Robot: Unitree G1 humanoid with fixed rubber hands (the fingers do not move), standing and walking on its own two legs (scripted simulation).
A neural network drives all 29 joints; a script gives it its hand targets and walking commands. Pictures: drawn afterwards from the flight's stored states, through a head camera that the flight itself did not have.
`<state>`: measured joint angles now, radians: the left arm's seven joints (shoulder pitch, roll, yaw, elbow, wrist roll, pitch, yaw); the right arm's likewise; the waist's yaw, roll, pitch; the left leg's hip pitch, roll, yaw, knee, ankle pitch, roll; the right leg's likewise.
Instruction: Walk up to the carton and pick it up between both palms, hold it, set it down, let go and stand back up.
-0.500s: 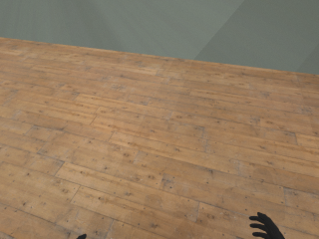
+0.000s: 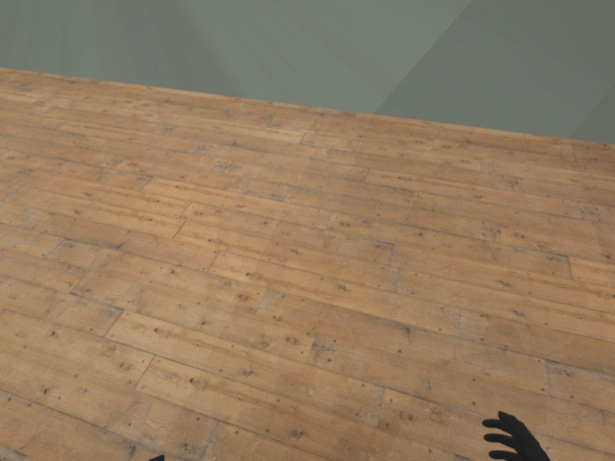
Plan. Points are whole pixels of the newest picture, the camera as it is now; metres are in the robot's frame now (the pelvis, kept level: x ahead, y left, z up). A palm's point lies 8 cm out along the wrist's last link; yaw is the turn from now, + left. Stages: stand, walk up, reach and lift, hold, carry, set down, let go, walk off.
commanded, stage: stand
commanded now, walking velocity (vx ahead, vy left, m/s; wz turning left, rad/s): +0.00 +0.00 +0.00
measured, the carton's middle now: out of the picture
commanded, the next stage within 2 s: walk up in 0.72 s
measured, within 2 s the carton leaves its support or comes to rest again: neither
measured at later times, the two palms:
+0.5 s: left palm out of the picture +0.10 +0.26 -0.11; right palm out of the picture +0.13 -0.25 -0.09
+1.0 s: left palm out of the picture +0.09 +0.28 -0.11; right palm out of the picture +0.13 -0.24 -0.09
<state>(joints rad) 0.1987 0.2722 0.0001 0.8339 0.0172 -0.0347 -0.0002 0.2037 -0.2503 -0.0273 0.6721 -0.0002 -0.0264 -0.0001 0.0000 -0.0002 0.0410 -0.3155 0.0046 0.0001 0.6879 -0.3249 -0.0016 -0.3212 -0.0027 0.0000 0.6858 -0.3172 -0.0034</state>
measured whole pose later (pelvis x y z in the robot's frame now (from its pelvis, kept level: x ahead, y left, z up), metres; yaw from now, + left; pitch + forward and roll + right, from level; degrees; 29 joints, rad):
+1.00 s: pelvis +0.00 +0.01 +0.00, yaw +0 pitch -3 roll -1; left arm 0.20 0.29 0.00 0.87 0.01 -0.04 0.02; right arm 0.20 -0.26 -0.03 0.70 0.00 0.00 0.03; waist 0.00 0.01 0.05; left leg -0.33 0.00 -0.01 0.71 -0.33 0.01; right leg -0.31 -0.01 0.00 0.66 -0.30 0.00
